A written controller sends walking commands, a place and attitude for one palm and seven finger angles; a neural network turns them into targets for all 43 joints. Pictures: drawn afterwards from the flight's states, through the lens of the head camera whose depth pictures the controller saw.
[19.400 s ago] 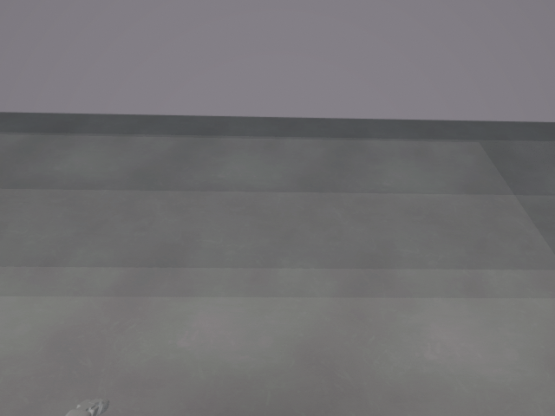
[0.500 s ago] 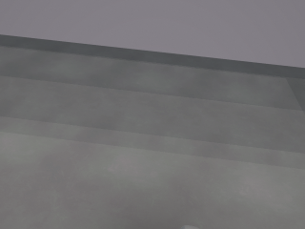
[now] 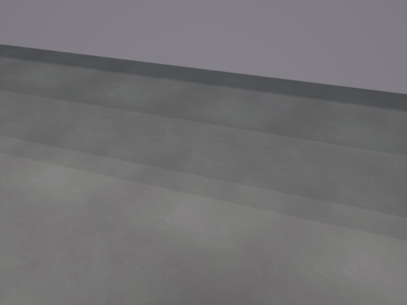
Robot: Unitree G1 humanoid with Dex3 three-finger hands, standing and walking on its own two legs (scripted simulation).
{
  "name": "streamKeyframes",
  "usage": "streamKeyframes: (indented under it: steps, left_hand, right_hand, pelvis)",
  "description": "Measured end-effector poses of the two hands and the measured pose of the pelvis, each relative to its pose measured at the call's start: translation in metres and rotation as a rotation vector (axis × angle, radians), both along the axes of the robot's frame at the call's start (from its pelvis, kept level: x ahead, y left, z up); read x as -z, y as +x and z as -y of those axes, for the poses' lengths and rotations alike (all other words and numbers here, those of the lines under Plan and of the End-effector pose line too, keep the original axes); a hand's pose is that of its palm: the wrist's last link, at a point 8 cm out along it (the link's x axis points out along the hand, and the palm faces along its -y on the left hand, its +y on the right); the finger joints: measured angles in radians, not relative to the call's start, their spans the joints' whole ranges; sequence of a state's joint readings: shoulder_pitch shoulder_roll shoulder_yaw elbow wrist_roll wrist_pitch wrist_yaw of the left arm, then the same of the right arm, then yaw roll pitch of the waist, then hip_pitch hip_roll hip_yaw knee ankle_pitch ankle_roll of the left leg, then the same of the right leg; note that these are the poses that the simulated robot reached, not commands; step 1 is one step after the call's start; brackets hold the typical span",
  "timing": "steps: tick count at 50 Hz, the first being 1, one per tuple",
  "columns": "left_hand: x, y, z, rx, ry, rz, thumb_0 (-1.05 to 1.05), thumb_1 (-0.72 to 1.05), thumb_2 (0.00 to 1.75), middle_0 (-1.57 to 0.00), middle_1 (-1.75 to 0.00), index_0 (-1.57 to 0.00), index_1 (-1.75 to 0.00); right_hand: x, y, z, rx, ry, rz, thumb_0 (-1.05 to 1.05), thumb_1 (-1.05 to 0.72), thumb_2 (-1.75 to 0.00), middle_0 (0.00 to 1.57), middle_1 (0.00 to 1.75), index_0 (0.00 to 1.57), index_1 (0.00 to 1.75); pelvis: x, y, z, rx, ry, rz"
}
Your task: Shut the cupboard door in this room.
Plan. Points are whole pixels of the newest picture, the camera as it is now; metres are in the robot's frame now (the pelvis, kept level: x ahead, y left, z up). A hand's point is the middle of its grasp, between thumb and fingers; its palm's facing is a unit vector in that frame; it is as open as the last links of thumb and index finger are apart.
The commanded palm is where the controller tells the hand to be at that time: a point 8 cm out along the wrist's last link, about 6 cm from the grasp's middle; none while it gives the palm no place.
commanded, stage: turn or walk to find it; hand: left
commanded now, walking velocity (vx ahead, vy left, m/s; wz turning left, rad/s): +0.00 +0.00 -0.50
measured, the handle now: out of the picture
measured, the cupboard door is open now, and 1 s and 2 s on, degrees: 96 96 96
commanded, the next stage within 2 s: none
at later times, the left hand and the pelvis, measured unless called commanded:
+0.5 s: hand out of the picture +0.07 +0.18 -0.17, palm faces -0.17 -0.94 -0.31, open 7.4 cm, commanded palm none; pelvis -0.05 -0.02 -0.02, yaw -14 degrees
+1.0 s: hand out of the picture +0.12 +0.18 -0.17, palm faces -0.43 -0.88 -0.21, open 7.4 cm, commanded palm none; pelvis -0.05 +0.03 +0.00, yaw -29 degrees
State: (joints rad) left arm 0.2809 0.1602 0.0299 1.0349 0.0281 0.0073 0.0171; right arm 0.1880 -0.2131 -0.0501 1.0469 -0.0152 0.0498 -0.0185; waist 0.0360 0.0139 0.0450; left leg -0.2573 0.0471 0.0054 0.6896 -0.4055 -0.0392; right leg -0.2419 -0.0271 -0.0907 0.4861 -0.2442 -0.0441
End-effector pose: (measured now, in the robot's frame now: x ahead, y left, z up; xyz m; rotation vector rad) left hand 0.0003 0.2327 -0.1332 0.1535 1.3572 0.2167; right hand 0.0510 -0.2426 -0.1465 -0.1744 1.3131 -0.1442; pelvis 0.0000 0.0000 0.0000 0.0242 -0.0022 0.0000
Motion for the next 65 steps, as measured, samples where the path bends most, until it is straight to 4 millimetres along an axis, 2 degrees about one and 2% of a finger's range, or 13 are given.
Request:
streamKeyframes:
  steps: [5, 9, 15, 20, 23, 28, 34, 39, 45, 49, 54, 59, 65]
  left_hand:
    - [0.020, -0.033, -0.013, -0.016, -0.045, -0.107, 0.00, 0.91, 0.90, -0.20, -0.30, -0.21, -0.30]
    - [0.021, -0.033, -0.022, 0.012, -0.050, -0.138, 0.01, 0.91, 0.90, -0.20, -0.30, -0.20, -0.30]
    - [0.014, 0.002, -0.026, 0.097, -0.012, -0.064, 0.01, 0.91, 0.90, -0.20, -0.30, -0.20, -0.30]
    - [0.009, 0.047, -0.011, 0.216, 0.039, 0.038, 0.01, 0.91, 0.90, -0.19, -0.29, -0.20, -0.30]
    - [0.004, 0.066, 0.002, 0.264, 0.064, 0.102, 0.00, 0.91, 0.90, -0.19, -0.29, -0.20, -0.30]
    - [-0.009, 0.080, 0.019, 0.322, 0.062, 0.129, 0.00, 0.90, 0.90, -0.20, -0.29, -0.20, -0.30]
    - [-0.010, 0.096, 0.032, 0.404, 0.023, 0.141, 0.00, 0.90, 0.90, -0.20, -0.30, -0.20, -0.30]
    - [-0.003, 0.107, 0.030, 0.451, -0.008, 0.142, 0.00, 0.90, 0.90, -0.20, -0.30, -0.21, -0.30]
    - [0.017, 0.124, 0.012, 0.488, -0.039, 0.126, 0.00, 0.90, 0.90, -0.20, -0.30, -0.21, -0.30]
    - [0.012, 0.134, 0.006, 0.535, -0.043, 0.101, 0.01, 0.90, 0.90, -0.20, -0.30, -0.20, -0.30]
    - [0.006, 0.144, 0.009, 0.586, -0.040, 0.087, 0.01, 0.90, 0.90, -0.20, -0.30, -0.20, -0.30]
    - [0.004, 0.154, 0.032, 0.662, -0.032, 0.075, 0.01, 0.91, 0.90, -0.19, -0.29, -0.20, -0.30]
    - [0.004, 0.169, 0.089, 0.794, -0.031, 0.144, 0.01, 0.91, 0.90, -0.19, -0.29, -0.20, -0.30]
  right_hand:
    - [-0.007, 0.003, -0.018, 0.016, -0.033, 0.071, 0.00, -0.91, -0.90, 0.19, 0.30, 0.20, 0.30]
    - [-0.012, -0.008, -0.027, 0.049, -0.036, 0.097, 0.00, -0.90, -0.90, 0.20, 0.30, 0.20, 0.30]
    - [-0.006, -0.035, -0.016, 0.125, -0.021, 0.092, 0.00, -0.91, -0.90, 0.20, 0.30, 0.21, 0.30]
    - [0.015, -0.067, 0.012, 0.213, -0.004, 0.079, 0.00, -0.91, -0.90, 0.20, 0.30, 0.21, 0.30]
    - [0.023, -0.088, 0.029, 0.252, -0.013, 0.045, 0.00, -0.91, -0.90, 0.20, 0.30, 0.21, 0.30]
    - [0.008, -0.109, 0.045, 0.290, -0.037, 0.032, 0.00, -0.91, -0.90, 0.19, 0.30, 0.20, 0.30]
    - [-0.008, -0.125, 0.049, 0.337, -0.066, 0.058, 0.00, -0.91, -0.90, 0.19, 0.30, 0.20, 0.30]
    - [-0.016, -0.132, 0.038, 0.372, -0.095, 0.074, 0.00, -0.91, -0.90, 0.19, 0.30, 0.20, 0.30]
    - [-0.021, -0.141, 0.007, 0.418, -0.134, 0.108, 0.00, -0.91, -0.90, 0.19, 0.30, 0.20, 0.30]
    - [-0.027, -0.159, -0.019, 0.458, -0.119, 0.079, 0.00, -0.90, -0.90, 0.20, 0.30, 0.20, 0.30]
    - [-0.026, -0.181, -0.040, 0.531, -0.087, 0.046, 0.00, -0.90, -0.90, 0.20, 0.30, 0.21, 0.30]
    - [-0.017, -0.208, -0.052, 0.624, -0.048, 0.019, 0.00, -0.90, -0.90, 0.20, 0.30, 0.21, 0.30]
    - [0.009, -0.257, -0.050, 0.742, 0.003, -0.022, 0.00, -0.90, -0.90, 0.20, 0.30, 0.21, 0.30]
  pelvis:
    - [0.007, -0.011, -0.013, 0.047, -0.015, 0.002]
    - [0.005, -0.019, -0.017, 0.091, -0.017, 0.014]
    - [0.006, -0.030, -0.011, 0.155, -0.020, 0.017]
    - [0.018, -0.038, 0.007, 0.214, -0.008, 0.016]
    - [0.021, -0.045, 0.014, 0.231, -0.022, 0.020]
    - [0.009, -0.053, 0.019, 0.279, -0.004, 0.017]
    - [0.002, -0.056, 0.016, 0.336, 0.002, 0.007]
    - [0.003, -0.055, 0.004, 0.383, -0.011, -0.003]
    - [0.011, -0.052, -0.020, 0.439, -0.025, -0.013]
    - [0.004, -0.051, -0.029, 0.488, -0.040, -0.012]
    - [-0.001, -0.049, -0.032, 0.544, -0.045, -0.020]
    - [0.000, -0.053, -0.027, 0.605, -0.038, -0.023]
    - [0.014, -0.067, -0.007, 0.682, -0.014, -0.019]
